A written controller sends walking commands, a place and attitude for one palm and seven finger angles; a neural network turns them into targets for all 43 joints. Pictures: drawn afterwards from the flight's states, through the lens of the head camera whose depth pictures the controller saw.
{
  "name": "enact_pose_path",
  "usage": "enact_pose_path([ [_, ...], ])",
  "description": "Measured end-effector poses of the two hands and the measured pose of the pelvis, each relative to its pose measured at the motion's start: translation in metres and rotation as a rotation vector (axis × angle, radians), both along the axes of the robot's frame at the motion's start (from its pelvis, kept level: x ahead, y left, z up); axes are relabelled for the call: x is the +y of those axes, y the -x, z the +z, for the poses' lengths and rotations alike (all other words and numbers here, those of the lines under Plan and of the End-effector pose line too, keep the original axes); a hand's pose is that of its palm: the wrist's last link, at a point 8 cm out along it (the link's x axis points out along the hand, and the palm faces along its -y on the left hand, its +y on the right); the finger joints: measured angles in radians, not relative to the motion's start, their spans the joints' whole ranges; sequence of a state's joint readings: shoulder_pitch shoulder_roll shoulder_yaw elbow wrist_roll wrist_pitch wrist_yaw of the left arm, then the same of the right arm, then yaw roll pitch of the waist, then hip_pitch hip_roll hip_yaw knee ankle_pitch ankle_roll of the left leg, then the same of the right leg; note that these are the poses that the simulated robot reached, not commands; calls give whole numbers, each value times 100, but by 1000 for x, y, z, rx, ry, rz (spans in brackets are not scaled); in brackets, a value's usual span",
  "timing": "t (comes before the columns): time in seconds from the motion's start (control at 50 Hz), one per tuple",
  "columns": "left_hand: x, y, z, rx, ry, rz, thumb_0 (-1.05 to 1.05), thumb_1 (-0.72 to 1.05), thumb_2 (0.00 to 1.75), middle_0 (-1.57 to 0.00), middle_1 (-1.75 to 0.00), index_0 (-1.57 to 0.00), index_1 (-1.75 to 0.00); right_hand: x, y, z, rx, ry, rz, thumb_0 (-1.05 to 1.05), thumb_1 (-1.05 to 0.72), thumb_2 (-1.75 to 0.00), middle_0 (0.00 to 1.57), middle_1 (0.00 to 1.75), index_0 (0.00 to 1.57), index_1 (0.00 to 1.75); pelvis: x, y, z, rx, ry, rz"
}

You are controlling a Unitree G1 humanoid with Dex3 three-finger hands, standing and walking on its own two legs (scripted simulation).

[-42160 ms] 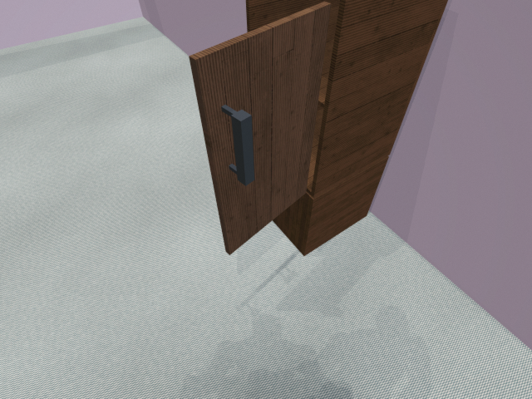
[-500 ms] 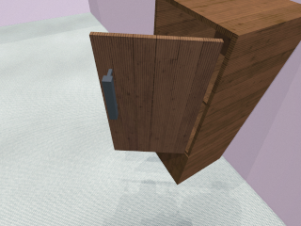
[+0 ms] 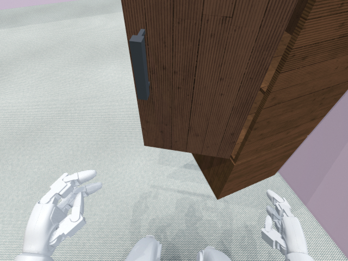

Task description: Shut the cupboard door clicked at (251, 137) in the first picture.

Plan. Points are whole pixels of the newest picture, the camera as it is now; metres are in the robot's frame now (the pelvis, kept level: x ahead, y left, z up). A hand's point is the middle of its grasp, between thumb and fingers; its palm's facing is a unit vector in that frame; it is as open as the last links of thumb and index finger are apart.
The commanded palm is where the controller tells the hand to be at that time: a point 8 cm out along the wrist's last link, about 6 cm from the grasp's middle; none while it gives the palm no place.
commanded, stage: raise the hand and make a fist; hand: left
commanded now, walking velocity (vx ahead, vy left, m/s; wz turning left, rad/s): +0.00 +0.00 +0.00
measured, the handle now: (143, 66) +0.54 +0.14 +0.16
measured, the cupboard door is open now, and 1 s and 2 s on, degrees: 57 57 57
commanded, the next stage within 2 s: bring the fist close to the handle in 1.40 s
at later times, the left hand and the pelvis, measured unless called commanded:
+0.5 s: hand (78, 183) +0.23 +0.21 +0.10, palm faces -0.06 -1.00 -0.02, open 3.5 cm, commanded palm +0.21 +0.27 +0.12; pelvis +0.03 +0.03 +0.03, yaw -1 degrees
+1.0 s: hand (65, 155) +0.26 +0.23 +0.15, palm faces -0.04 -1.00 -0.05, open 3.1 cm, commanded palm +0.24 +0.28 +0.16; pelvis +0.03 +0.04 +0.06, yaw +0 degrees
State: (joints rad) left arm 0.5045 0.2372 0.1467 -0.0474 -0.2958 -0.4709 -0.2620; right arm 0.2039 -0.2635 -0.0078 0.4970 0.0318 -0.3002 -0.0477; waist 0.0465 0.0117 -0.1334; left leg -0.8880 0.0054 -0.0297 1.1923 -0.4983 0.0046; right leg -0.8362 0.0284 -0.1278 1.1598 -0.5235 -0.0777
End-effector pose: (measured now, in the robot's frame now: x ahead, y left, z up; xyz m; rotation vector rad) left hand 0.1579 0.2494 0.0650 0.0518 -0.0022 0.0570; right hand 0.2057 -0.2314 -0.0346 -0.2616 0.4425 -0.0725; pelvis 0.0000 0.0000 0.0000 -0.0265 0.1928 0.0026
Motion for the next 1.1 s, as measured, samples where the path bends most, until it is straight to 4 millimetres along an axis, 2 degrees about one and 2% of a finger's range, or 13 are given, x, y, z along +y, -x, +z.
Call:
enact_pose_path([
  [0.08,-8,-24,13,-38,-1,-92,1,90,90,-58,-71,-57,-71,12,3,-10,55,-24,8,2,-90,-90,20,30,20,30,1,-3,4,8,13,7],
  [0.14,-11,-42,13,28,18,-146,1,90,90,-63,-77,-63,-77,17,12,-13,104,-56,-29,2,-90,-90,21,30,20,30,4,-8,10,8,10,-1],
  [0.2,-5,-52,18,80,27,-139,1,90,90,-69,-83,-68,-83,20,22,-11,143,-74,-73,2,-90,-90,21,30,20,30,8,-15,19,6,5,-12],
  [0.36,13,-53,36,40,22,-85,1,90,90,-83,-99,-83,-99,18,34,-2,191,-39,-103,2,-90,-90,21,30,20,30,23,-26,30,0,8,-17],
  [0.48,13,-55,40,34,27,-115,1,90,90,-94,-111,-94,-111,22,24,8,167,-10,-92,2,-90,-90,21,30,20,30,32,-28,33,-12,16,-14],
  [0.66,25,-65,60,-5,18,-98,1,90,90,-111,-129,-110,-129,45,5,28,97,-34,-47,2,-90,-90,20,30,20,30,41,-30,42,-47,24,-9],
  [0.82,30,-74,74,1,12,-102,1,90,90,-124,-143,-123,-143,57,2,37,84,-56,-18,2,-90,-90,21,30,20,30,44,-32,51,-77,23,-7],
  [1.1,32,-89,96,-14,6,-95,1,90,90,-130,-149,-129,-150,41,14,41,109,-48,-48,2,-90,-90,21,30,20,30,39,-35,63,-112,12,-8],
])
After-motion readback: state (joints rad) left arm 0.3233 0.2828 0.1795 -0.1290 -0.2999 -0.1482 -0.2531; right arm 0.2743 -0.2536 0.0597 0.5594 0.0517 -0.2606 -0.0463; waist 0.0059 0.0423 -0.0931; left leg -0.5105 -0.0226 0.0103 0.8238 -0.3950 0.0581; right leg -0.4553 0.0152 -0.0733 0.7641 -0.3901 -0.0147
